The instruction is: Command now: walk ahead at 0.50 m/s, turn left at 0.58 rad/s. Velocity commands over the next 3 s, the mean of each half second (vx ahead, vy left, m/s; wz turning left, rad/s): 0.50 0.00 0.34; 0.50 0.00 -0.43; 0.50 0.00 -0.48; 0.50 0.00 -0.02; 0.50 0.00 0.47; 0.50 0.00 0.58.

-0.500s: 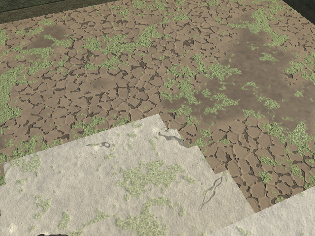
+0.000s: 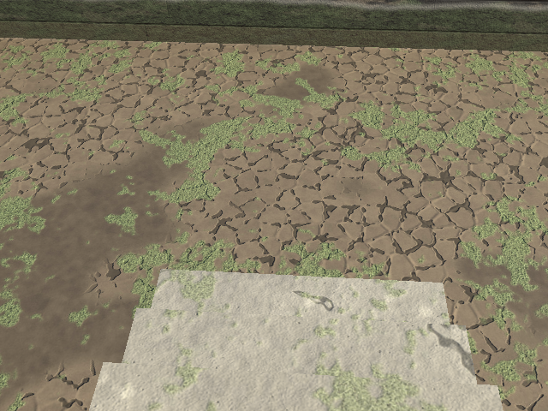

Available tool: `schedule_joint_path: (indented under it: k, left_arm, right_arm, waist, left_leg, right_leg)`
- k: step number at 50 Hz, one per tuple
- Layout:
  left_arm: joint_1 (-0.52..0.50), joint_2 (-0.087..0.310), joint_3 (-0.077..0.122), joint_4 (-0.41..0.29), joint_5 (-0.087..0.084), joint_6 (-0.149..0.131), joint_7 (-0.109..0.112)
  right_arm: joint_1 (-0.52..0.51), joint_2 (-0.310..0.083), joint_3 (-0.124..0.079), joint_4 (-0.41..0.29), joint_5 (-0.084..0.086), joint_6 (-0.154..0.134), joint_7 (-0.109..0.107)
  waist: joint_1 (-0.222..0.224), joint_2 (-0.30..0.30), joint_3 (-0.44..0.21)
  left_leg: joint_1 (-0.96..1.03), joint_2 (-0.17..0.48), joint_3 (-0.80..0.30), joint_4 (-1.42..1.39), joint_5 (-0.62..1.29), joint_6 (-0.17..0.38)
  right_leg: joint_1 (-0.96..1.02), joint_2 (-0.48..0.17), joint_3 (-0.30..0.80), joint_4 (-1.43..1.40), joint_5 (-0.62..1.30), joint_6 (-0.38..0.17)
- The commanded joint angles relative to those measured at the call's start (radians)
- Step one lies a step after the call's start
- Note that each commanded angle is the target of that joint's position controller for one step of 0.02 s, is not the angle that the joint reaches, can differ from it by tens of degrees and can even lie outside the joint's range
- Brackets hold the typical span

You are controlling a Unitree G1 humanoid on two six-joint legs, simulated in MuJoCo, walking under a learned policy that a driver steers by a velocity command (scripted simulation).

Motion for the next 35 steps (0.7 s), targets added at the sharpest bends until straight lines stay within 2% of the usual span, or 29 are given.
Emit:
schedule_joint_path:
  k: [1, 3, 4, 5, 7, 8, 9, 10, 12, 13, 15, 16, 17, 18, 19, 20, 21, 22, 23, 24, 25, 26, 27, 28, 29, 30, 31, 32, 35]
  left_arm:
    - [-0.018, 0.129, 0.025, -0.059, -0.007, -0.009, 0.003]
    - [-0.009, 0.140, 0.027, -0.061, -0.006, -0.001, 0.010]
    - [0.107, 0.110, 0.026, -0.026, -0.016, 0.001, 0.027]
    - [0.180, 0.102, 0.025, -0.024, -0.011, 0.000, 0.035]
    - [0.232, 0.115, 0.033, -0.015, 0.003, 0.007, 0.068]
    - [0.223, 0.111, 0.032, -0.017, 0.008, 0.009, 0.083]
    - [0.108, 0.112, 0.023, -0.064, 0.023, 0.012, 0.099]
    - [0.066, 0.107, 0.022, -0.078, 0.025, 0.009, 0.094]
    - [0.007, 0.151, 0.039, -0.078, 0.004, 0.010, 0.075]
    - [0.007, 0.146, 0.037, -0.072, -0.011, 0.020, 0.059]
    - [-0.016, 0.168, 0.039, -0.032, -0.049, 0.034, 0.046]
    - [-0.012, 0.142, 0.041, 0.017, -0.055, 0.027, 0.063]
    - [0.118, 0.023, 0.023, 0.023, -0.038, 0.013, 0.060]
    - [0.312, 0.028, 0.017, 0.024, -0.062, -0.015, 0.046]
    - [0.302, 0.059, 0.026, 0.023, -0.063, -0.009, 0.051]
    - [0.232, 0.042, 0.019, -0.001, -0.077, 0.004, 0.077]
    - [0.174, 0.003, 0.000, -0.016, -0.097, 0.032, 0.105]
    - [0.142, -0.012, -0.007, -0.016, -0.095, 0.058, 0.114]
    - [0.148, 0.005, 0.006, 0.004, -0.079, 0.073, 0.106]
    - [0.127, 0.035, 0.017, 0.009, -0.065, 0.080, 0.100]
    - [0.094, 0.027, 0.025, -0.012, -0.056, 0.081, 0.095]
    - [0.059, 0.017, 0.027, -0.025, -0.041, 0.074, 0.087]
    - [0.034, 0.007, 0.024, -0.034, -0.033, 0.072, 0.082]
    - [0.005, 0.007, 0.022, -0.052, -0.035, 0.071, 0.077]
    - [0.030, 0.008, 0.019, -0.044, -0.035, 0.070, 0.058]
    - [-0.013, 0.022, 0.026, -0.061, -0.023, 0.067, 0.040]
    - [-0.073, 0.024, 0.027, -0.079, -0.028, 0.057, 0.019]
    - [-0.114, 0.011, 0.025, -0.089, -0.024, 0.052, 0.004]
    - [-0.214, -0.029, 0.014, -0.131, 0.012, 0.047, -0.028]
  right_arm:
    - [-0.010, -0.037, -0.014, -0.075, -0.002, 0.004, 0.011]
    - [-0.045, -0.035, -0.016, -0.096, -0.001, 0.008, 0.020]
    - [-0.121, -0.020, -0.019, -0.108, 0.017, 0.006, 0.025]
    - [-0.236, -0.030, -0.024, -0.152, 0.034, 0.001, 0.029]
    - [-0.293, -0.002, -0.008, -0.165, 0.034, -0.027, 0.035]
    - [-0.278, 0.004, -0.007, -0.160, 0.032, -0.040, 0.041]
    - [-0.252, -0.010, -0.006, -0.145, 0.027, -0.038, 0.067]
    - [-0.235, 0.037, -0.001, -0.120, 0.014, -0.035, 0.091]
    - [-0.121, 0.056, -0.011, -0.051, 0.053, -0.021, 0.085]
    - [0.018, 0.026, -0.030, 0.008, 0.046, -0.011, 0.067]
    - [0.288, -0.080, -0.081, 0.138, -0.001, 0.001, 0.018]
    - [0.366, -0.150, -0.096, 0.185, -0.036, 0.002, 0.003]
    - [0.331, -0.178, -0.041, 0.156, -0.080, -0.033, 0.007]
    - [0.359, -0.176, -0.023, 0.175, -0.055, -0.038, 0.040]
    - [0.361, -0.130, -0.025, 0.210, -0.025, -0.034, 0.062]
    - [0.316, -0.120, -0.022, 0.241, -0.006, -0.039, 0.068]
    - [0.217, -0.090, -0.011, 0.249, 0.000, -0.045, 0.075]
    - [0.121, -0.046, 0.005, 0.243, -0.019, -0.065, 0.087]
    - [0.058, 0.033, 0.027, 0.239, -0.035, -0.092, 0.091]
    - [0.011, 0.076, 0.039, 0.235, -0.032, -0.111, 0.082]
    - [0.002, 0.059, 0.039, 0.237, -0.040, -0.120, 0.058]
    - [0.021, 0.038, 0.032, 0.258, -0.033, -0.127, 0.033]
    - [0.095, 0.019, 0.023, 0.305, -0.043, -0.127, 0.010]
    - [0.151, 0.043, 0.029, 0.330, -0.048, -0.128, -0.003]
    - [0.175, 0.023, 0.024, 0.340, -0.060, -0.130, -0.006]
    - [0.182, 0.037, 0.028, 0.327, -0.047, -0.134, -0.005]
    - [0.186, 0.074, 0.035, 0.337, -0.028, -0.138, -0.023]
    - [0.224, 0.080, 0.038, 0.352, -0.028, -0.139, -0.035]
    - [0.210, 0.079, 0.048, 0.336, -0.032, -0.135, -0.074]
  waist:
    - [-0.028, -0.126, 0.012]
    - [-0.023, -0.158, 0.037]
    - [0.041, -0.177, 0.074]
    - [0.096, -0.147, 0.138]
    - [0.125, -0.157, 0.181]
    - [0.109, -0.166, 0.175]
    - [0.067, -0.085, 0.172]
    - [0.059, -0.057, 0.125]
    - [-0.002, -0.131, 0.104]
    - [-0.058, -0.143, 0.060]
    - [-0.241, -0.122, -0.060]
    - [-0.321, 0.050, -0.047]
    - [-0.244, 0.251, -0.128]
    - [-0.171, 0.358, -0.361]
    - [-0.153, 0.236, -0.334]
    - [-0.120, 0.172, -0.290]
    - [-0.083, 0.072, -0.199]
    - [-0.065, 0.097, -0.091]
    - [-0.031, 0.023, -0.035]
    - [-0.023, 0.038, 0.013]
    - [-0.011, 0.057, 0.050]
    - [-0.025, 0.097, 0.062]
    - [-0.043, 0.126, 0.045]
    - [-0.056, 0.108, 0.036]
    - [-0.039, 0.074, 0.004]
    - [-0.050, 0.001, 0.017]
    - [-0.067, 0.030, 0.033]
    - [-0.090, 0.032, 0.054]
    - [-0.098, -0.016, 0.105]
  left_leg:
    - [-0.085, 0.017, 0.007, 0.068, 0.014, 0.012]
    - [-0.070, 0.003, 0.055, 0.061, -0.030, 0.011]
    - [-0.282, 0.042, -0.088, 0.074, 0.037, 0.009]
    - [-0.500, 0.026, -0.134, 0.013, -0.009, 0.011]
    - [-0.639, 0.037, -0.176, -0.110, -0.045, 0.008]
    - [-0.587, 0.034, -0.144, -0.133, 0.013, 0.009]
    - [-0.311, 0.044, -0.081, -0.370, 0.348, -0.002]
    - [0.095, -0.019, 0.041, -0.433, 0.602, -0.008]
    - [0.370, -0.061, 0.064, -0.359, 0.574, -0.041]
    - [0.477, -0.081, 0.077, -0.392, 0.499, -0.033]
    - [0.815, -0.095, 0.132, -0.578, 0.572, 0.010]
    - [0.942, -0.012, 0.049, -0.683, 0.619, 0.088]
    - [1.130, 0.115, -0.078, -0.348, 1.069, 0.111]
    - [1.178, 0.213, -0.175, -0.259, 1.182, 0.185]
    - [1.027, 0.259, -0.207, -0.344, 0.928, 0.221]
    - [0.865, 0.349, -0.327, -0.503, 0.551, 0.249]
    - [0.656, 0.375, -0.423, -0.641, 0.066, 0.252]
    - [0.462, 0.395, -0.494, -0.678, 0.021, 0.220]
    - [0.323, 0.345, -0.411, -0.613, -0.106, 0.152]
    - [0.255, 0.291, -0.334, -0.587, -0.110, 0.112]
    - [0.191, 0.231, -0.215, -0.641, -0.134, 0.096]
    - [0.223, 0.215, -0.201, -0.666, -0.090, 0.123]
    - [0.302, 0.221, -0.203, -0.647, 0.025, 0.156]
    - [0.374, 0.246, -0.220, -0.629, 0.120, 0.183]
    - [0.404, 0.252, -0.204, -0.597, 0.136, 0.191]
    - [0.443, 0.208, -0.136, -0.598, 0.050, 0.165]
    - [0.487, 0.208, -0.112, -0.567, -0.047, 0.125]
    - [0.510, 0.212, -0.099, -0.560, -0.056, 0.110]
    - [0.225, 0.102, 0.149, -0.512, -0.218, 0.061]
  right_leg:
    - [0.045, -0.296, 0.159, -0.014, 0.489, -0.197]
    - [0.032, -0.306, 0.126, 0.041, 0.528, -0.170]
    - [0.199, -0.371, 0.195, 0.077, 0.368, -0.146]
    - [0.339, -0.406, 0.247, 0.078, 0.203, -0.140]
    - [0.426, -0.462, 0.294, 0.147, 0.188, -0.110]
    - [0.366, -0.473, 0.263, 0.180, 0.192, -0.095]
    - [0.124, -0.407, 0.100, 0.201, 0.094, -0.037]
    - [-0.174, -0.316, -0.045, 0.186, -0.027, 0.008]
    - [-0.321, -0.316, -0.085, 0.203, -0.089, 0.019]
    - [-0.274, -0.295, -0.084, 0.324, 0.054, 0.020]
    - [-0.250, -0.255, -0.073, 0.792, 0.367, 0.055]
    - [-0.375, -0.127, -0.030, 1.268, -0.168, 0.110]
    - [-0.665, -0.021, 0.211, 1.706, -0.687, 0.109]
    - [-0.693, 0.020, 0.421, 1.748, -0.621, 0.097]
    - [-0.717, 0.019, 0.390, 1.655, -0.532, 0.094]
    - [-0.760, 0.013, 0.335, 1.640, -0.383, 0.091]
    - [-0.777, -0.036, 0.288, 1.558, -0.180, 0.038]
    - [-0.747, -0.055, 0.303, 1.509, -0.081, -0.006]
    - [-0.717, -0.082, 0.370, 1.311, 0.059, -0.055]
    - [-0.704, -0.089, 0.371, 1.237, 0.105, -0.067]
    - [-0.675, -0.081, 0.380, 1.022, 0.222, -0.040]
    - [-0.682, -0.081, 0.392, 0.917, 0.260, -0.019]
    - [-0.729, -0.080, 0.400, 0.885, 0.261, -0.004]
    - [-0.785, -0.072, 0.427, 0.859, 0.250, -0.005]
    - [-0.787, -0.065, 0.420, 0.846, 0.313, -0.024]
    - [-0.828, -0.059, 0.420, 0.726, 0.441, -0.045]
    - [-0.868, -0.061, 0.456, 0.613, 0.568, -0.062]
    - [-0.905, -0.049, 0.440, 0.585, 0.620, -0.072]
    - [-0.536, 0.022, 0.288, 0.280, 1.016, -0.051]
Next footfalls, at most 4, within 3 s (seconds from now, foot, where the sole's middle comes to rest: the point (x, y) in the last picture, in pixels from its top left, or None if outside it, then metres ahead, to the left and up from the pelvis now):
0.32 left None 0.30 0.27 -0.94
0.92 right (284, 410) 0.63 0.07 -1.11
1.42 left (241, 341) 0.93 0.24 -1.29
2.06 right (349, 307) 1.21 -0.17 -1.46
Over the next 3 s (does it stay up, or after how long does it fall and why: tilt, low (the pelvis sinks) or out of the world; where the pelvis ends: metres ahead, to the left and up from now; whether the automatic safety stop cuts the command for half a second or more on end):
stays up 1.64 -0.08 -0.87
